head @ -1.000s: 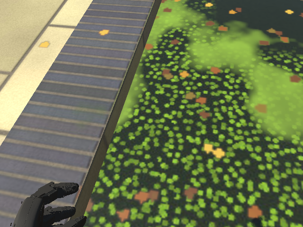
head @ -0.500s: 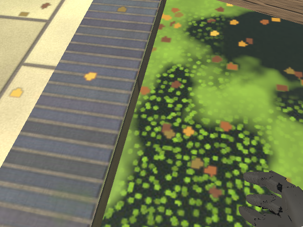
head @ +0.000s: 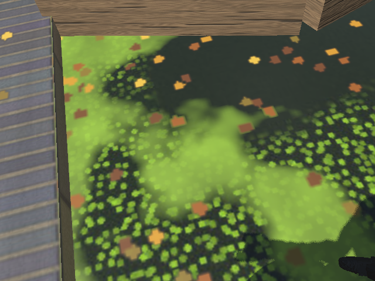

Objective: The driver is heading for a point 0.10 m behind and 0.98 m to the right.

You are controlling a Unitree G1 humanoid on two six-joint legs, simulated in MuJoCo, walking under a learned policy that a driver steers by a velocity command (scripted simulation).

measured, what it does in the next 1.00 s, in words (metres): walks ahead, turning right: left foot, then right foot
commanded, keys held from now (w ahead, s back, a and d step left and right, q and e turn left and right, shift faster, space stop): w+e+shift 1.00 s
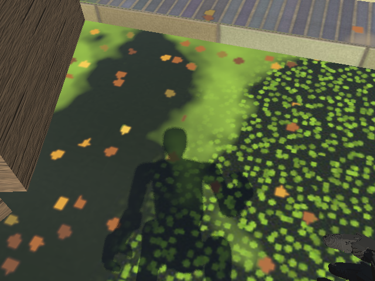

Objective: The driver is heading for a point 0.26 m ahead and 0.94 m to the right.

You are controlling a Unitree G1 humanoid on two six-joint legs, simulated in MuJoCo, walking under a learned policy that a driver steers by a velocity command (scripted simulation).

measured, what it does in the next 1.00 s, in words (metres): walks ahead, turning right: left foot, then right foot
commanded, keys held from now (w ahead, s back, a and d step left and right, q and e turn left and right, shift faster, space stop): w+e+shift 0.98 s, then w+shift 0.02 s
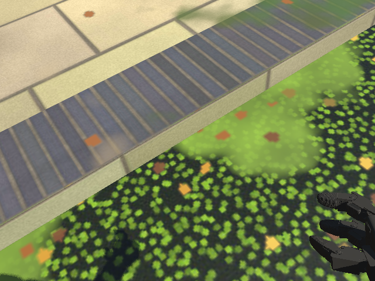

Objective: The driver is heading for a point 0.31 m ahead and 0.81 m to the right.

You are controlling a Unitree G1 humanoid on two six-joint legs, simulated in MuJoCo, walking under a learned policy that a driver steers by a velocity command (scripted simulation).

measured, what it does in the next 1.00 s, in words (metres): walks ahead, turning right: left foot, then right foot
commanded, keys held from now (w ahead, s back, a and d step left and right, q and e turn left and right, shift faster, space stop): w+shift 0.48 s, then w+e+shift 0.42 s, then e+shift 0.10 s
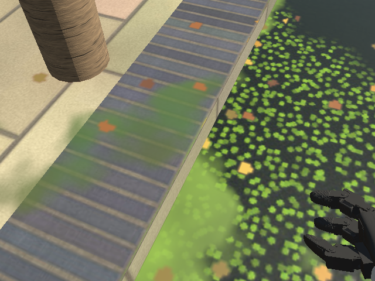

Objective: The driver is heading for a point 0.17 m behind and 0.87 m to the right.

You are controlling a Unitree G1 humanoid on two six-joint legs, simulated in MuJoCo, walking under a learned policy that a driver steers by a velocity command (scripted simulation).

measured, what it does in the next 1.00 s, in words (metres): walks ahead, turning right: right foot, then left foot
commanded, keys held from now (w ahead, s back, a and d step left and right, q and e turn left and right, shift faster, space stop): e+shift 0.06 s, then w+e+shift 0.94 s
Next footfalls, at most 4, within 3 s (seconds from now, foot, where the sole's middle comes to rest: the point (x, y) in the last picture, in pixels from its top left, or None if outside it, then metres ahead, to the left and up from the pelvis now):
0.44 right None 0.41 -0.20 -0.74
0.88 left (306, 181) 0.87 -0.30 -0.74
1.36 right None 0.81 -0.78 -0.74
1.78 left None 0.99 -1.23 -0.74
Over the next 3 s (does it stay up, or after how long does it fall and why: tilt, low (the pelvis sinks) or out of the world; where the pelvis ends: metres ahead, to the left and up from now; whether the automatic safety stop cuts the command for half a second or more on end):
stays up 0.42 -1.77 0.03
